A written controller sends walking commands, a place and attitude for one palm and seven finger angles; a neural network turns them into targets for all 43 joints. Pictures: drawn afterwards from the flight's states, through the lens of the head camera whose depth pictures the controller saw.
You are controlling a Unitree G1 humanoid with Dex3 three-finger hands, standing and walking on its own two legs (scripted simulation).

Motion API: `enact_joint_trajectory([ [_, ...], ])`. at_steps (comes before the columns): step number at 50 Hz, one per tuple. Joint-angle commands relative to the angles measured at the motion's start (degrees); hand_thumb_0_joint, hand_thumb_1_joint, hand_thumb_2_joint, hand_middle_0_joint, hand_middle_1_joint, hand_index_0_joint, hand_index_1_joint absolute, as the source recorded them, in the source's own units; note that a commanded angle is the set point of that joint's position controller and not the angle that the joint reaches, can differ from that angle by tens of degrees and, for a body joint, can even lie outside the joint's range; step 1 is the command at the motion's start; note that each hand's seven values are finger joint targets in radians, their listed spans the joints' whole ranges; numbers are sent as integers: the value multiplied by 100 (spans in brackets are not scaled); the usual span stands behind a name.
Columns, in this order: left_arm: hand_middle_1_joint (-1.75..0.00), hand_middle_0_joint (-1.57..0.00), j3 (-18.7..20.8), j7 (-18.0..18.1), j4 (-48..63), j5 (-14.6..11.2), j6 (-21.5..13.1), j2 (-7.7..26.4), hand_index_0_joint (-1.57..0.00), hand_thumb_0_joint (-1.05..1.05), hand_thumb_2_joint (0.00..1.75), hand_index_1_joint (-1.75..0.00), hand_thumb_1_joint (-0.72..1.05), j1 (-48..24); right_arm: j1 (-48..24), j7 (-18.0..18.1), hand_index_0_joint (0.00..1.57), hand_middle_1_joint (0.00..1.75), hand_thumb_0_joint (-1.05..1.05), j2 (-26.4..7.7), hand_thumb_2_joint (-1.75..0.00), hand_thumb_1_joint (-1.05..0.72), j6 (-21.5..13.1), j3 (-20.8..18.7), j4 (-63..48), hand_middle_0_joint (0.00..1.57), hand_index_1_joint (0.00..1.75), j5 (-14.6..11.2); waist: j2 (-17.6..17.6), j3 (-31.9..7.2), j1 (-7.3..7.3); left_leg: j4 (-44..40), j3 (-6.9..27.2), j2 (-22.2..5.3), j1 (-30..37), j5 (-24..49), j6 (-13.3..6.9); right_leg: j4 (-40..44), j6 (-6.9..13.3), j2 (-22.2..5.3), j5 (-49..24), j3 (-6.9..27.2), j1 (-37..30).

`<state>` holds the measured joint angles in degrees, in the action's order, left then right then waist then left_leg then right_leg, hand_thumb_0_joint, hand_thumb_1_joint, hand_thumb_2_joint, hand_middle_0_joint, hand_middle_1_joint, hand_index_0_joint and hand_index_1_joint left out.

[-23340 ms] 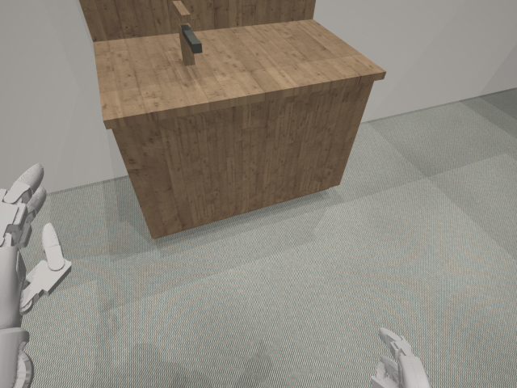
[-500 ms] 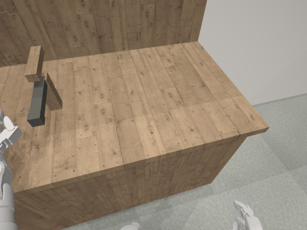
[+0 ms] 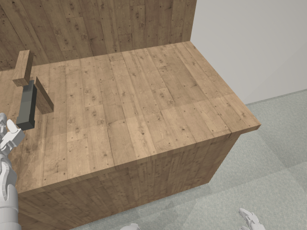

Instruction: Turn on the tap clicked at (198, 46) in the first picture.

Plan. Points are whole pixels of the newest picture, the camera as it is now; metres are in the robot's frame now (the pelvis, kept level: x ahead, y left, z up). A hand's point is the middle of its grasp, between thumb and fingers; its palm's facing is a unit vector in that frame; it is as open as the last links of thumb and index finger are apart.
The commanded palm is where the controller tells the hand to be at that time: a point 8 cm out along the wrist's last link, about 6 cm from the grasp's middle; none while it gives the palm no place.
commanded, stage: push the lever round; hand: left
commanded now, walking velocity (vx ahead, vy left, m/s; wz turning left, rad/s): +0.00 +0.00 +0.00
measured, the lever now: (25, 122) +0.33 +0.35 +0.10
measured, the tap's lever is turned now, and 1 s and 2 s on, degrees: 1 26 52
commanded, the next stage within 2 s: none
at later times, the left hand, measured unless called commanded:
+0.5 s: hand (33, 131) +0.31 +0.32 +0.10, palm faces +0.64 -0.76 -0.06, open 7.8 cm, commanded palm +0.27 +0.34 +0.10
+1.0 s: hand (53, 121) +0.35 +0.28 +0.10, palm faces +0.72 -0.69 -0.05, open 7.8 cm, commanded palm +0.30 +0.30 +0.10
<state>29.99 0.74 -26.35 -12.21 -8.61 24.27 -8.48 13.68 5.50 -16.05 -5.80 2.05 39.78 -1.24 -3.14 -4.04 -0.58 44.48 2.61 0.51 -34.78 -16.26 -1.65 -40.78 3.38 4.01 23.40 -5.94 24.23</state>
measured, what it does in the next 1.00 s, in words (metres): stands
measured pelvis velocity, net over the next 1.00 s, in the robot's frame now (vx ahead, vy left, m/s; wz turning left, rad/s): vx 0.00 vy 0.01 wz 0.01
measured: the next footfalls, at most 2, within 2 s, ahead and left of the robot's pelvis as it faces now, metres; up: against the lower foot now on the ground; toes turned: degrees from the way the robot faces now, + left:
none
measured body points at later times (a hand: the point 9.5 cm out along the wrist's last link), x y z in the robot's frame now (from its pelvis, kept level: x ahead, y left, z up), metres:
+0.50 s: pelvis +0.00 +0.00 +0.00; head +0.01 +0.00 +0.45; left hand +0.27 +0.36 +0.11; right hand +0.16 -0.24 -0.09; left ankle +0.06 +0.10 -0.71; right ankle -0.03 -0.08 -0.71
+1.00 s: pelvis +0.00 +0.01 +0.00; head +0.01 +0.01 +0.45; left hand +0.30 +0.32 +0.11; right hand +0.15 -0.23 -0.10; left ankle +0.06 +0.10 -0.71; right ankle -0.03 -0.08 -0.71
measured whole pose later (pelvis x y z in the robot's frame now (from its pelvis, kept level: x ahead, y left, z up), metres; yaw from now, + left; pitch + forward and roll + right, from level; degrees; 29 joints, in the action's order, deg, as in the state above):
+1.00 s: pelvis +0.00 +0.01 +0.00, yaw +0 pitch +5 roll -3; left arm 18.0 29.2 -19.1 -3.4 -3.5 10.4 -13.3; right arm 10.9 2.9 -13.9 -0.9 1.6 39.6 1.2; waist -3.2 -4.9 0.1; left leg 44.4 2.4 1.5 -33.4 -16.2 -2.2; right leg -41.2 2.7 3.1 23.7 -5.8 23.0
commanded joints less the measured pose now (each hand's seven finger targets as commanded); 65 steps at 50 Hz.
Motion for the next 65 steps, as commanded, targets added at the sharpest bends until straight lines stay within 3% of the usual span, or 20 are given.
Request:
enact_joint_trajectory([
  [1, -15, -15, 347, 150, 1457, -52, -519, 1629, -15, 0, 90, -15, 90, -1367, -281, 7, 20, 30, 0, -766, -90, -90, -302, -310, -767, 20, 30, 1, -222, -1414, 39, -431, 264, 29, 1501, 778, -120, 701, -188, -166, -1577, 545, 164],
  [5, -15, -15, 301, 373, 1644, -14, -470, 1431, -15, 0, 90, -15, 90, -1066, -345, -35, 20, 30, 0, -734, -90, -90, -288, -319, -822, 20, 30, 10, -282, -1442, -50, -439, 252, 36, 1514, 859, -115, 673, -181, -173, -1677, 523, 74],
  [11, -15, -15, -23, 708, 2013, 102, -380, 1044, -15, 0, 90, -15, 90, -1204, -475, -50, 20, 30, 0, -700, -90, -90, -255, -306, -878, 20, 30, 24, -238, -1293, 25, -509, 271, 32, 1551, 715, -113, 705, -177, -168, -1494, 476, 176],
  [13, -15, -15, 98, 859, 1976, 173, -337, 1163, -15, 0, 90, -15, 90, -1151, -511, -41, 20, 30, 0, -702, -90, -90, -233, -302, -825, 20, 30, 29, -302, -1162, -1, -549, 290, 28, 1498, 547, -113, 758, -168, -167, -1304, 491, 223],
  [15, -15, -15, -27, 961, 1894, 179, -300, 974, -15, 0, 90, -15, 90, -1232, -529, -39, 20, 30, 0, -689, -90, -90, -219, -303, -826, 20, 30, 46, -79, -1127, 46, -544, 294, 27, 1462, 473, -110, 765, -180, -165, -1277, 483, 251],
  [18, -15, -15, -181, 1111, 2240, 298, -312, 884, -15, 0, 90, -15, 90, -1426, -616, -43, 20, 30, 0, -660, -90, -90, -208, -293, -838, 20, 30, 57, -398, -1237, 31, -593, 334, 19, 1626, 479, -89, 742, -145, -172, -1206, 471, 258],
  [20, -15, -15, -417, 1237, 2228, 328, -293, 577, -15, 0, 90, -15, 90, -1386, -612, -70, 20, 30, 0, -645, -90, -90, -215, -289, -849, 20, 30, 73, -225, -1214, 76, -604, 364, 22, 1666, 474, -79, 738, -148, -161, -1217, 433, 285],
  [23, -15, -15, -325, 1412, 2083, 401, -218, 698, -15, 0, 90, -15, 90, -1566, -659, -50, 20, 30, 0, -655, -90, -90, -160, -279, -801, 20, 30, 75, -140, -1040, 76, -657, 398, 17, 1505, 226, -75, 788, -144, -173, -1024, 443, 306],
  [28, -15, -15, -542, 1717, 2174, 591, -164, 525, -15, 0, 90, -15, 90, -1975, -735, -63, 20, 30, 0, -621, -90, -90, -90, -269, -800, 20, 30, 110, -376, -1178, 100, -694, 455, 18, 1607, 110, -44, 739, -118, -185, -949, 439, 349],
  [31, -15, -15, -790, 1924, 2156, 651, -178, 194, -15, 0, 90, -15, 90, -2017, -740, -101, 20, 30, 0, -604, -90, -90, -89, -279, -812, 20, 30, 146, -262, -1311, 127, -676, 485, 19, 1676, 125, -26, 701, -120, -171, -976, 409, 355],
  [38, -15, -15, -778, 2341, 2190, 824, -92, 110, -15, 0, 90, -15, 90, -1931, -757, -180, 20, 30, 0, -591, -90, -90, 44, -311, -817, 20, 30, 199, -315, -1466, 40, -617, 461, 11, 1697, 494, 16, 641, -92, -168, -1198, 378, 209],
  [41, -15, -15, -1021, 2527, 2112, 862, -31, -178, -15, 0, 90, -15, 90, -2176, -777, -204, 20, 30, 0, -575, -90, -90, 92, -309, -822, 20, 30, 212, -42, -1365, 159, -597, 455, 6, 1663, 437, -7, 670, -117, -165, -1181, 367, 274],
  [43, -15, -15, -819, 2665, 2052, 930, 35, 21, -15, 0, 90, -15, 90, -2142, -798, -197, 20, 30, 0, -597, -90, -90, 154, -318, -808, 20, 30, 223, -89, -1328, 76, -640, 468, 15, 1568, 380, 4, 682, -101, -165, -1105, 375, 221],
  [45, -15, -15, -1121, 2774, 2159, 969, 37, -307, -15, 0, 90, -15, 90, -2359, -817, -219, 20, 30, 0, -558, -90, -90, 166, -329, -826, 20, 30, 231, -73, -1425, 154, -613, 455, 8, 1686, 388, 5, 667, -113, -172, -1118, 367, 262],
  [53, -15, -15, -1150, 3248, 1978, 1197, 190, -326, -15, 0, 90, -15, 90, -2910, -864, -234, 20, 30, 0, -555, -90, -90, 300, -347, -721, 20, 30, 266, -154, -1394, 202, -637, 478, -2, 1634, 262, 32, 691, -90, -193, -991, 393, 307],
  [56, -15, -15, -1336, 3414, 1850, 1241, 227, -650, -15, 0, 90, -15, 90, -2803, -824, -282, 20, 30, 0, -516, -90, -90, 313, -375, -740, 20, 30, 301, -67, -1542, 191, -565, 430, -4, 1723, 531, 35, 658, -90, -185, -1161, 352, 259],
  [58, -15, -15, -1058, 3513, 1687, 1285, 288, -373, -15, 0, 90, -15, 90, -2729, -803, -287, 20, 30, 0, -541, -90, -90, 383, -391, -693, 20, 30, 310, -17, -1583, 132, -526, 388, 4, 1596, 648, 34, 680, -81, -194, -1229, 386, 138],
  [60, -15, -15, -1264, 3567, 1633, 1275, 307, -622, -15, 0, 90, -15, 90, -2954, -826, -315, 20, 30, 0, -496, -90, -90, 421, -375, -737, 20, 30, 299, 104, -1511, 187, -505, 352, 11, 1563, 639, 13, 699, -102, -212, -1261, 378, 139],
  [63, -15, -15, -898, 3686, 1484, 1320, 356, -283, -15, 0, 90, -15, 90, -2980, -788, -299, 20, 30, 0, -521, -90, -90, 504, -399, -689, 20, 30, 324, 148, -1517, 128, -475, 305, 23, 1433, 719, -2, 745, -102, -222, -1354, 420, 21],
  [65, -15, -15, -1128, 3712, 1487, 1334, 358, -552, -15, 0, 90, -15, 90, -3022, -808, -329, 20, 30, 0, -478, -90, -90, 522, -396, -744, 20, 30, 317, 88, -1569, 170, -418, 244, 27, 1493, 830, -21, 732, -119, -244, -1491, 427, 23],
])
